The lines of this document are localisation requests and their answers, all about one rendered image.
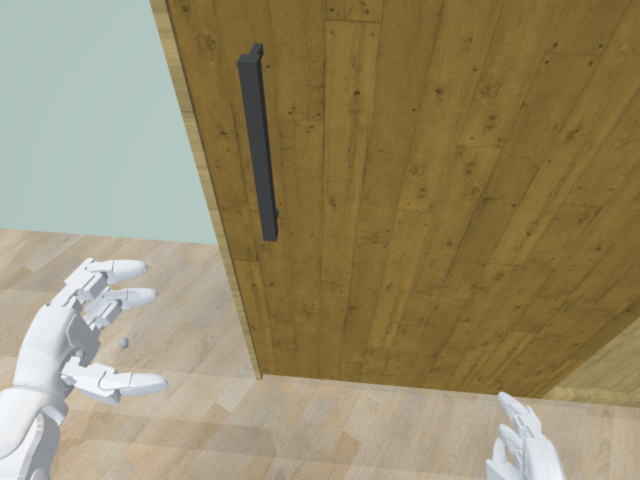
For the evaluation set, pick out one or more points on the left robot hand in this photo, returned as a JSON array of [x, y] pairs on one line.
[[47, 355]]

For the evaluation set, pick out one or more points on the robot left forearm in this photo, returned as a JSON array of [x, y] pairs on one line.
[[30, 418]]

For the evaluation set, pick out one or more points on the handle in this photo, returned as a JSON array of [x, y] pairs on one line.
[[251, 81]]

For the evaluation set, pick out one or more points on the wardrobe door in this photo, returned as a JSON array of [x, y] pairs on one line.
[[458, 183], [614, 368]]

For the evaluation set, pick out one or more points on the right robot hand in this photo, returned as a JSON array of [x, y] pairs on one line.
[[535, 457]]

